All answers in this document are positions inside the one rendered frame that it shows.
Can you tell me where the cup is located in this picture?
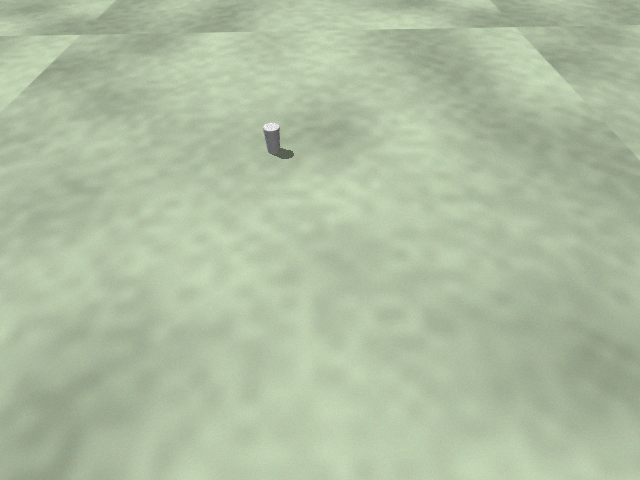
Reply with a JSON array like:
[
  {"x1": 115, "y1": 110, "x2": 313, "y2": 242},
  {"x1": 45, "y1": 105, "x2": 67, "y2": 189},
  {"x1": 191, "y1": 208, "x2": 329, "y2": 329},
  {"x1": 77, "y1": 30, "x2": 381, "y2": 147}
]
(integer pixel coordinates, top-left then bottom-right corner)
[{"x1": 263, "y1": 123, "x2": 280, "y2": 154}]

